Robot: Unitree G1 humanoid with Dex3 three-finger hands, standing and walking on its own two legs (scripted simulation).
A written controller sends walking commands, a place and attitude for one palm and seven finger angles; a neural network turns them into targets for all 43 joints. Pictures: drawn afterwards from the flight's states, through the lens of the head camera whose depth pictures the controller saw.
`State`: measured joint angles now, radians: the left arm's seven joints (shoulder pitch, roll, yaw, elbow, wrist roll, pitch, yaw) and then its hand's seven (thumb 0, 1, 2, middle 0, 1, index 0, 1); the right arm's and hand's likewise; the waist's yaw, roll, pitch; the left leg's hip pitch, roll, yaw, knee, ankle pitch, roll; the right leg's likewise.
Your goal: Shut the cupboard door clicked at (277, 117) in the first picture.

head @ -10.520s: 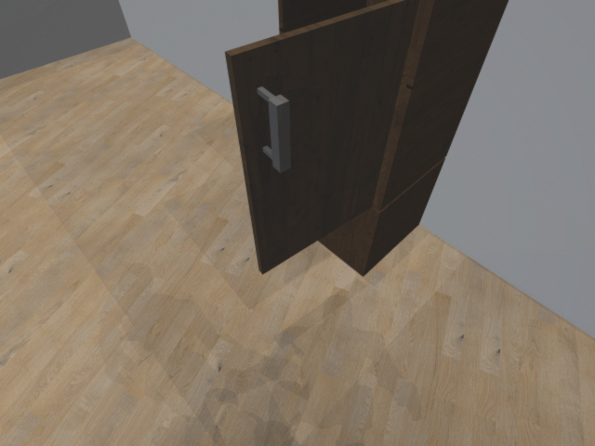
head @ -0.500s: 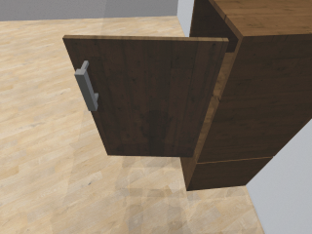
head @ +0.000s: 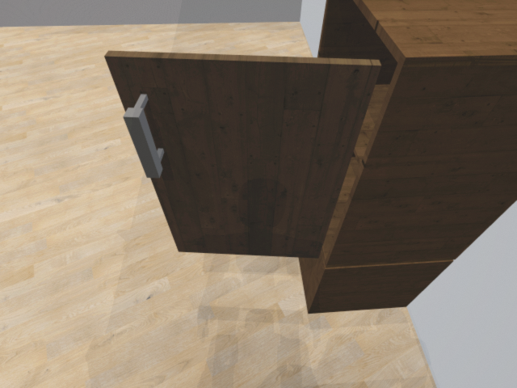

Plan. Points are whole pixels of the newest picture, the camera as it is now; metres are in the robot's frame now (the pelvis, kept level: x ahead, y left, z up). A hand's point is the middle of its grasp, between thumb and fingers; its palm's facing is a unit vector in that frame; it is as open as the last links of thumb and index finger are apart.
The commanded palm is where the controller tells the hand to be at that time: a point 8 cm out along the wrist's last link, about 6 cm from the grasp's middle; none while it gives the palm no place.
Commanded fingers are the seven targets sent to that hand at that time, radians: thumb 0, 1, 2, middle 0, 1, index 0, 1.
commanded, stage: look again from close up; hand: left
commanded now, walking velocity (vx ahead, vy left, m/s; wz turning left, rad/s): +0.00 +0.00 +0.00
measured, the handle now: (148, 137) +0.49 +0.23 +0.11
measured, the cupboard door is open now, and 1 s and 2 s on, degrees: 83 83 83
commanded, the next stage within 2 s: raise the hand and make a fist in 0.42 s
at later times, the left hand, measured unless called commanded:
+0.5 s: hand out of the picture +0.01 +0.21 -0.18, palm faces +0.00 -0.98 -0.21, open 7.4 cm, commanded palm none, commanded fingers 0.00 0.90 0.90 -0.20 -0.30 -0.20 -0.30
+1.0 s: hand out of the picture +0.09 +0.21 -0.05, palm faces +0.15 -0.99 -0.04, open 5.9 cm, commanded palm +0.10 +0.25 -0.01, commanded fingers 0.00 0.90 0.90 -0.64 -0.78 -0.64 -0.78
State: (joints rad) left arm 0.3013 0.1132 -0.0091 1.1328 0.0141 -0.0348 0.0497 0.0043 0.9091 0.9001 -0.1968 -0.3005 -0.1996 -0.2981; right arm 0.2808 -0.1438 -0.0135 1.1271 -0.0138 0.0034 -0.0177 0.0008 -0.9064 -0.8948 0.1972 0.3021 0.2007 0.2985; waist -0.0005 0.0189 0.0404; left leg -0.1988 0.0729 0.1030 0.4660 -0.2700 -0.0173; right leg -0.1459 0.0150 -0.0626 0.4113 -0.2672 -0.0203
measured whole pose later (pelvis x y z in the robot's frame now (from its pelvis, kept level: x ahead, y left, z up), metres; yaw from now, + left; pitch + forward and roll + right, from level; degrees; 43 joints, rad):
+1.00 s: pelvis -0.06 -0.01 -0.08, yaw +5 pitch +9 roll -1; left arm 0.51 0.24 0.17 0.05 -0.28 -0.46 -0.31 0.01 0.90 0.90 -0.47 -0.59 -0.47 -0.59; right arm 0.17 -0.29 -0.06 0.50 0.02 -0.28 -0.02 0.01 -0.90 -0.90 0.20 0.30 0.20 0.30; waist 0.06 -0.02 -0.09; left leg -0.80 0.05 -0.01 1.07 -0.44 -0.02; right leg -0.72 -0.03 -0.12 1.07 -0.51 -0.04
